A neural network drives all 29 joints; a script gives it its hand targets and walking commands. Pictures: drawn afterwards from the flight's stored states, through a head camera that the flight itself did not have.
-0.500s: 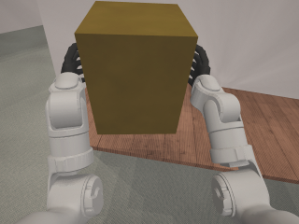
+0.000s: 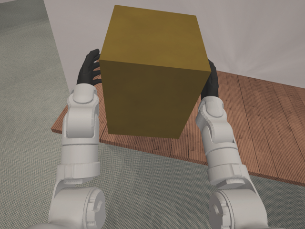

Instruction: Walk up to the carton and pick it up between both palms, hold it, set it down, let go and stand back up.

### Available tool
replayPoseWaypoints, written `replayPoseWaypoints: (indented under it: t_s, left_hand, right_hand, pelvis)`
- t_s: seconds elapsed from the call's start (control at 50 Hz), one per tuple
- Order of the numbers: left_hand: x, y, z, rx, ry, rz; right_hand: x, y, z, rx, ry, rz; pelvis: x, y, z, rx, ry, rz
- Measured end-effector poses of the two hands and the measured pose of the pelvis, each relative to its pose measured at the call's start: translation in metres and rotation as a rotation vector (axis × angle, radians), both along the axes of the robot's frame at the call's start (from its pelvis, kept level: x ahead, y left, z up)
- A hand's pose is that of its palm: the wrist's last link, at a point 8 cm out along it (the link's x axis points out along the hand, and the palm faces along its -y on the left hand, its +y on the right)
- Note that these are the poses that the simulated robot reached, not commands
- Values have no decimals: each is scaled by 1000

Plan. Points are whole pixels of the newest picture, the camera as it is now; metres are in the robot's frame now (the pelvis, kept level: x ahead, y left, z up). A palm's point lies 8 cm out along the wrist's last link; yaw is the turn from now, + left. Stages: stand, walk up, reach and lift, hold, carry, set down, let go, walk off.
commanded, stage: set down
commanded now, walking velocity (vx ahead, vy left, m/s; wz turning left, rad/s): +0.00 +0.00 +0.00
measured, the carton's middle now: (149, 78) +0.44 -0.01 +0.16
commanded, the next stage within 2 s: none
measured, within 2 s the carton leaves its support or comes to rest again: neither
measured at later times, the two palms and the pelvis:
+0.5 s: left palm (87, 88) +0.39 +0.14 +0.17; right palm (204, 93) +0.39 -0.15 +0.17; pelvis +0.01 +0.00 +0.00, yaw +0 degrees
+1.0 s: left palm (100, 88) +0.41 +0.11 +0.15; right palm (212, 95) +0.39 -0.17 +0.16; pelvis +0.01 +0.00 +0.00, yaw -1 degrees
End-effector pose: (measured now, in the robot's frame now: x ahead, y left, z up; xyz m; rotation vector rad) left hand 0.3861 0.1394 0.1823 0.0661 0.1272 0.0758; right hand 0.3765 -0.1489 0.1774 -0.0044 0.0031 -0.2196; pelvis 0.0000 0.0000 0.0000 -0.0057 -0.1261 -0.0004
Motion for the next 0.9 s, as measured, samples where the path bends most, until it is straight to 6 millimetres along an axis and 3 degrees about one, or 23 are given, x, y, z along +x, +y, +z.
replayPoseWaypoints:
  t_s: [0.1,0.24,0.52,0.9]
  left_hand:
    - [2,-8,-13,-12,-9,15]
    - [3,-10,-9,-23,-35,12]
    - [7,3,-19,6,35,17]
    - [19,-25,-27,-15,65,-33]
  right_hand:
    - [-1,-6,-14,0,-9,-15]
    - [-3,-7,-7,4,-42,-18]
    - [11,3,-11,0,14,14]
    - [11,-24,-20,-20,68,-29]
  pelvis:
    - [10,-2,0,1,26,-6]
    - [18,-3,0,5,16,-20]
    - [12,3,0,1,-5,-6]
    - [8,3,1,3,56,-14]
